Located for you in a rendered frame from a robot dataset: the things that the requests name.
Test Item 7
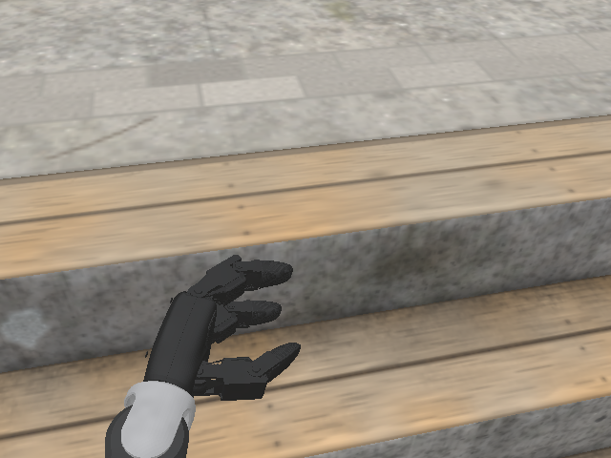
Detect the robot left hand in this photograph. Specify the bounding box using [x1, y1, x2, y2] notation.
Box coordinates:
[143, 255, 301, 401]

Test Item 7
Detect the robot left forearm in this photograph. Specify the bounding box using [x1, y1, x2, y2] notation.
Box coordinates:
[105, 381, 196, 458]

